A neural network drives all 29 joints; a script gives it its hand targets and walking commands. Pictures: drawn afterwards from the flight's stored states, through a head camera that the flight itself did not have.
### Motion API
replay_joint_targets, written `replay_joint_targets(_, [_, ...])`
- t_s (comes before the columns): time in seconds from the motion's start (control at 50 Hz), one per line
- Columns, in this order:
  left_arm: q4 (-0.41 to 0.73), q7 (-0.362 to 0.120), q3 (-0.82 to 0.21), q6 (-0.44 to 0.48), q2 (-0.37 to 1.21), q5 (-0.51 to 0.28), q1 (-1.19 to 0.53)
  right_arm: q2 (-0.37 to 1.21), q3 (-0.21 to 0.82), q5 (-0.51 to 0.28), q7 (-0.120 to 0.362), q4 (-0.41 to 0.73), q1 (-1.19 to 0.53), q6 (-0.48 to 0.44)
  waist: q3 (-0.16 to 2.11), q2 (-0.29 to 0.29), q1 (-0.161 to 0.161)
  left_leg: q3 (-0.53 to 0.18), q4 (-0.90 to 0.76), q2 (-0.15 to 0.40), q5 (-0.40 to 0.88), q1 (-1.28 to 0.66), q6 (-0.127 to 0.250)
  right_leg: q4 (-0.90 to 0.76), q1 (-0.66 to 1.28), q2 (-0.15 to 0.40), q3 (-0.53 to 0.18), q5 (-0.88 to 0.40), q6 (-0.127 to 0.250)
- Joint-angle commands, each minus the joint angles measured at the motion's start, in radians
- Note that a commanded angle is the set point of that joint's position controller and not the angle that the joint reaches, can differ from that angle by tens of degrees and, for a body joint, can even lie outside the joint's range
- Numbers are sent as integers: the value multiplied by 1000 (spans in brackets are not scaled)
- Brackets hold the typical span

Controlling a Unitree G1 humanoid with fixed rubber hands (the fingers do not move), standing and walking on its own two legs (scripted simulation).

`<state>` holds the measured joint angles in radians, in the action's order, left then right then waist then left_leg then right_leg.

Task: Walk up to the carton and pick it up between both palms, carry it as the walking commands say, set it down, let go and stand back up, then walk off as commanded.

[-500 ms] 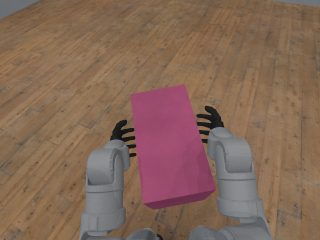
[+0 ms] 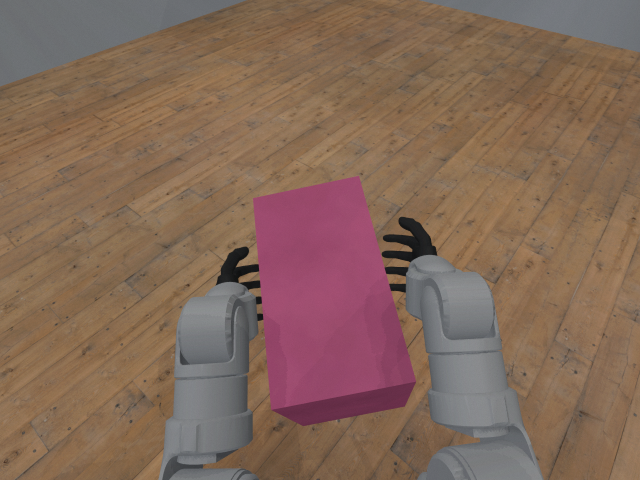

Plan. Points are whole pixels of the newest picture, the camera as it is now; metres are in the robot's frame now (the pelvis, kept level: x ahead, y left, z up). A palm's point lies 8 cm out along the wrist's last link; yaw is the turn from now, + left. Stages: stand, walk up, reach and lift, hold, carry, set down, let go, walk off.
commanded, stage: carry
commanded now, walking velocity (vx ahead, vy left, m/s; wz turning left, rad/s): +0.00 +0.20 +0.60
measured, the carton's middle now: (330, 304) +0.34 +0.00 +0.01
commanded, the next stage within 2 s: none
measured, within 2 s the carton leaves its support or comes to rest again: neither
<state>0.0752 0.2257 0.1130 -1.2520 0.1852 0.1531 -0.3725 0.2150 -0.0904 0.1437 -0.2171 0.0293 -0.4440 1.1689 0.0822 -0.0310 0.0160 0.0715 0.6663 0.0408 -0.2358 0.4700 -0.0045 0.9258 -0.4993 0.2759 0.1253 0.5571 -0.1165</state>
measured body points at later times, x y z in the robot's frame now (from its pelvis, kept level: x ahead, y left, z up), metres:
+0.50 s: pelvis -0.06 +0.10 +0.03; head -0.05 +0.08 +0.48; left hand +0.21 +0.29 +0.12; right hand +0.28 +0.06 +0.12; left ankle -0.07 +0.28 -0.64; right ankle -0.02 -0.01 -0.72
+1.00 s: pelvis -0.16 +0.22 +0.01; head -0.13 +0.20 +0.45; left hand +0.03 +0.48 +0.09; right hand +0.18 +0.29 +0.09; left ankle -0.10 +0.33 -0.71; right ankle -0.11 +0.16 -0.72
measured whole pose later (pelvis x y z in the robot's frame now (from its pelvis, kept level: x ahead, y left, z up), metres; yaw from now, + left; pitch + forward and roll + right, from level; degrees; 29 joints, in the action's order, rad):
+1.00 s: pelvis -0.16 +0.22 +0.01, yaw +33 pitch +3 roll +1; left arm 0.16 0.21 0.04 -1.23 0.17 0.08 -0.34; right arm 0.18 -0.08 0.16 -0.21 0.17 -0.35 1.17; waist 0.04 0.06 -0.03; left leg 0.00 0.56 -0.12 -0.15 0.51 0.05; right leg 0.63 -0.38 0.01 0.15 0.31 0.04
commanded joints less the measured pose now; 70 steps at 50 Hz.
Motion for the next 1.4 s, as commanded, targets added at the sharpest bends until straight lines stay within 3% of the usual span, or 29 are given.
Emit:
replay_joint_targets(0.0, [171,-297,-635,71,1093,-485,-607,1134,514,-395,320,-43,-193,28,329,262,-4,-264,-132,201,609,-376,167,280,-217,-130,-41,68,11])
replay_joint_targets(0.08, [266,-289,-669,78,1071,-533,-627,1096,511,-386,297,66,-199,2,358,233,-1,-248,-217,139,210,-292,178,196,-103,-188,-38,-75,29])
replay_joint_targets(0.16, [228,-296,-660,67,1047,-517,-532,1065,548,-375,289,90,-150,11,366,186,-5,-382,-297,173,179,-301,213,12,-2,-233,-50,-61,64])
replay_joint_targets(0.24, [208,-310,-653,69,1051,-498,-454,1064,604,-388,292,116,-189,22,358,152,-43,-292,-344,66,182,-113,90,-470,402,-244,0,-175,109])
replay_joint_targets(0.26, [209,-315,-647,70,1048,-489,-443,1069,619,-392,293,121,-206,26,364,52,-57,-228,-260,0,104,79,12,-628,641,-117,-105,-215,141])
replay_joint_targets(0.28, [155,-323,-608,80,1043,-450,-385,1086,654,-403,301,132,-225,39,323,-424,-55,-79,187,-140,-198,174,-36,-670,569,287,-535,-331,301])
replay_joint_targets(0.3, [193,-323,-629,78,1051,-457,-416,1102,662,-430,305,135,-267,33,212,-289,-18,-86,442,-45,-251,301,-6,-652,428,351,-511,-550,324])
replay_joint_targets(0.34, [228,-322,-639,72,1041,-475,-441,1114,679,-460,300,140,-251,29,219,-15,-23,-110,579,-10,-120,262,-12,-585,382,226,-283,-570,239])
replay_joint_targets(0.42, [196,-318,-587,56,993,-452,-436,1087,657,-450,291,97,-255,44,200,-186,-24,16,379,-22,-78,208,-66,-505,436,71,-30,-833,177])
replay_joint_targets(0.58, [127,-302,-556,57,1018,-424,-434,1090,595,-439,303,21,-254,60,251,-251,-35,105,-97,-7,-58,-27,-43,-435,398,153,28,-680,112])
replay_joint_targets(0.62, [127,-296,-567,56,1031,-419,-442,1091,572,-436,312,2,-238,57,283,-37,-9,24,-303,15,41,-196,-3,-222,272,89,80,-498,52])
replay_joint_targets(0.64, [112,-296,-562,55,1023,-413,-442,1097,562,-429,318,-18,-225,58,269,139,-1,-116,-250,127,329,-329,39,-72,48,34,78,-123,34])
replay_joint_targets(0.66, [113,-300,-592,47,1025,-431,-475,1067,529,-407,320,-45,-188,49,251,397,0,-431,-244,300,688,-355,155,87,-175,-141,114,217,-10])
replay_joint_targets(0.68, [96,-302,-598,59,1053,-424,-468,1095,536,-411,320,-31,-185,44,241,318,-3,-382,-177,277,892,-407,186,233,-201,-138,4,223,9])
replay_joint_targets(0.7, [121,-299,-613,69,1065,-449,-497,1107,532,-408,320,-25,-169,35,332,335,-5,-333,-142,289,853,-447,201,258,-236,-140,-14,184,21])
replay_joint_targets(0.76, [284,-294,-690,89,1088,-536,-639,1122,527,-395,308,73,-194,3,362,259,1,-232,-202,163,320,-310,162,229,-137,-170,-29,-52,20])
replay_joint_targets(0.82, [288,-293,-687,86,1060,-544,-576,1083,542,-390,289,135,-182,-3,364,209,0,-282,-283,155,90,-268,184,107,-39,-214,-31,-76,46])
replay_joint_targets(0.88, [246,-298,-680,75,1039,-522,-499,1064,565,-377,286,123,-131,9,379,190,-4,-358,-325,168,113,-269,203,-56,59,-247,-38,-71,72])
replay_joint_targets(0.94, [213,-309,-668,71,1046,-503,-442,1065,604,-385,288,128,-159,20,369,168,-37,-285,-340,82,139,-120,108,-444,372,-251,0,-174,101])
replay_joint_targets(0.96, [207,-314,-660,71,1048,-494,-431,1070,615,-391,290,130,-182,24,361,86,-54,-230,-270,16,86,70,30,-591,597,-146,-84,-238,127])
replay_joint_targets(0.98, [159,-321,-618,77,1038,-454,-377,1086,649,-401,298,139,-204,36,329,-353,-60,-74,123,-126,-137,185,-42,-672,577,232,-479,-257,266])
replay_joint_targets(1.0, [179,-323,-626,76,1045,-460,-400,1091,655,-422,304,141,-253,35,214,-308,-28,-72,407,-38,-248,305,-13,-672,410,359,-519,-482,319])
replay_joint_targets(1.04, [219,-322,-627,69,1040,-476,-428,1105,672,-457,300,153,-258,33,208,-24,-29,-114,595,1,-129,257,-14,-606,350,241,-297,-520,240])
replay_joint_targets(1.12, [184,-316,-572,54,993,-452,-424,1083,648,-451,289,111,-261,46,198,-185,-28,20,378,-13,-84,196,-73,-508,422,69,-15,-836,162])
replay_joint_targets(1.28, [115,-305,-541,52,1011,-424,-418,1091,596,-440,295,38,-257,59,257,-263,-36,111,-99,-9,-85,-15,-46,-431,426,151,33,-733,115])
replay_joint_targets(1.32, [124,-300,-564,50,1024,-424,-431,1091,575,-437,303,24,-240,54,301,-51,-10,31,-313,27,45,-211,-10,-225,288,74,86,-523,51])
replay_joint_targets(1.34, [111,-300,-562,48,1014,-421,-432,1091,565,-432,308,8,-234,55,295,115,-2,-90,-260,143,346,-354,23,-106,71,25,79,-169,31])
replay_joint_targets(1.36, [108,-305,-588,41,1018,-442,-456,1068,535,-411,308,-25,-199,49,276,357,-5,-350,-230,318,774,-414,117,12,-140,-130,123,197,-20])
replay_joint_targets(1.38, [108,-307,-607,48,1041,-454,-481,1086,531,-413,308,-17,-195,40,295,362,-4,-349,-196,335,877,-422,181,142,-153,-137,26,228,5])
